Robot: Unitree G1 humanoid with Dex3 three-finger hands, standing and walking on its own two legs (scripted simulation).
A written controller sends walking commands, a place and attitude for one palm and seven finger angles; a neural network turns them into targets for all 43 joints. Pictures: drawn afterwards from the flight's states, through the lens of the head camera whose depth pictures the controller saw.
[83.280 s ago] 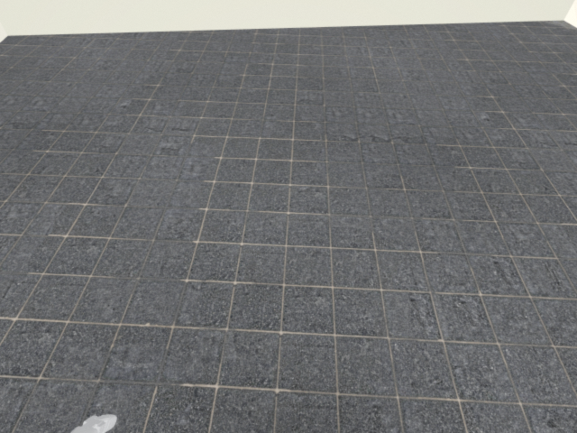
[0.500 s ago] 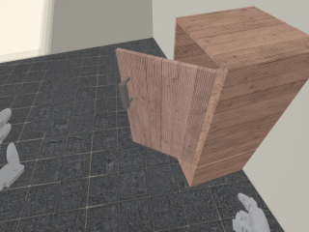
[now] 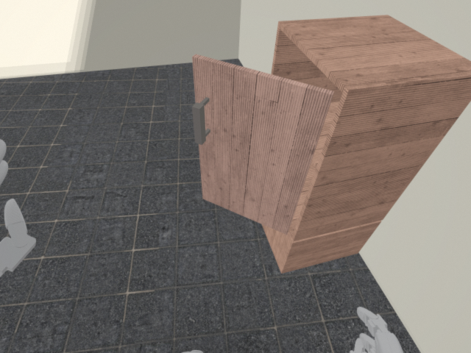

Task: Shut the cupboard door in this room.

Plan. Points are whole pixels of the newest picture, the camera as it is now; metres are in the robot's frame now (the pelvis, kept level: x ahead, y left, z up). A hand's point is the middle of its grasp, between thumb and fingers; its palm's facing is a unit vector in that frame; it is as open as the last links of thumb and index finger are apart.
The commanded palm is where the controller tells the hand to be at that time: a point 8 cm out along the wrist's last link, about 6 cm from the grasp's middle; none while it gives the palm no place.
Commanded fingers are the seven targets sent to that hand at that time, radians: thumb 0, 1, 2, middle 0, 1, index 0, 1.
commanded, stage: step back with the hand held close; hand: left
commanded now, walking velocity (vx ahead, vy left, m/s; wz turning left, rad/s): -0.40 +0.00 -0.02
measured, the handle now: (203, 120) +0.72 +0.15 -0.02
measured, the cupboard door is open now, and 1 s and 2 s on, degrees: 48 48 48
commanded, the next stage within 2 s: stop stepping back and stand still in 0.46 s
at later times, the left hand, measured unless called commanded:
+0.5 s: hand out of the picture +0.08 +0.29 +0.19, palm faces +0.55 -0.74 -0.39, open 7.4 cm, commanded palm +0.00 +0.32 +0.19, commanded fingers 0.00 0.90 0.90 -0.20 -0.30 -0.20 -0.30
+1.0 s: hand out of the picture +0.01 +0.30 +0.18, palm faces +0.47 -0.80 -0.38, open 7.4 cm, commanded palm -0.06 +0.32 +0.19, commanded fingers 0.00 0.90 0.90 -0.20 -0.30 -0.20 -0.30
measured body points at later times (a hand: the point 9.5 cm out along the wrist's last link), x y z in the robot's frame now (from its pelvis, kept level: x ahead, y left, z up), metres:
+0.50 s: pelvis -0.10 +0.01 -0.01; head -0.09 +0.04 +0.44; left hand +0.04 +0.33 +0.21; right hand +0.09 -0.22 -0.08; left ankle +0.01 +0.11 -0.73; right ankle -0.01 -0.13 -0.70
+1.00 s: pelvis -0.20 +0.02 +0.01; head -0.23 +0.04 +0.46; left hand -0.02 +0.34 +0.20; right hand -0.08 -0.23 -0.07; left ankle -0.08 +0.10 -0.72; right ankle -0.23 -0.09 -0.72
